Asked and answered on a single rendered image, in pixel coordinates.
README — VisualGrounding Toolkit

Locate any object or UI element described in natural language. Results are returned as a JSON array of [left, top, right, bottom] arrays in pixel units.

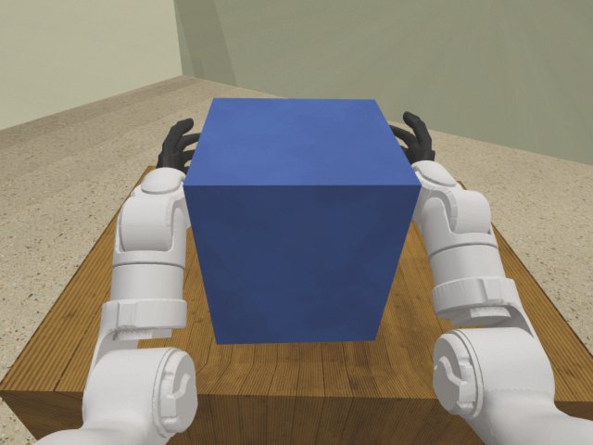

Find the right robot hand
[[388, 111, 435, 165]]

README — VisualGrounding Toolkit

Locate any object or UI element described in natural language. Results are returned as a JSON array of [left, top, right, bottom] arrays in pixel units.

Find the robot right upper arm
[[433, 327, 593, 445]]

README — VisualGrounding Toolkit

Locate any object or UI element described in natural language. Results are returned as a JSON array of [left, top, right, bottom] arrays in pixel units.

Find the robot left forearm
[[82, 168, 191, 420]]

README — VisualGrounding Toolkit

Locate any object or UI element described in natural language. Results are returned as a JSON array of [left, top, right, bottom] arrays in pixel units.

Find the robot left upper arm
[[32, 347, 197, 445]]

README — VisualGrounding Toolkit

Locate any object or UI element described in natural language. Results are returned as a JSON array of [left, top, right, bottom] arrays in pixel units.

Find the left robot hand
[[156, 118, 201, 175]]

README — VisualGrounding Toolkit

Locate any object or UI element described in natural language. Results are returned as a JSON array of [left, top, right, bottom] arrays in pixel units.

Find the pedestal
[[0, 166, 593, 445]]

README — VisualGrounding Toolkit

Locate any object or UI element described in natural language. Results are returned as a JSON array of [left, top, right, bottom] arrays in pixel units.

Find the carton
[[183, 98, 422, 345]]

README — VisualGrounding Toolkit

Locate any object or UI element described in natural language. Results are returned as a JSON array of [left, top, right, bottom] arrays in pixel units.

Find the robot right forearm
[[411, 160, 555, 396]]

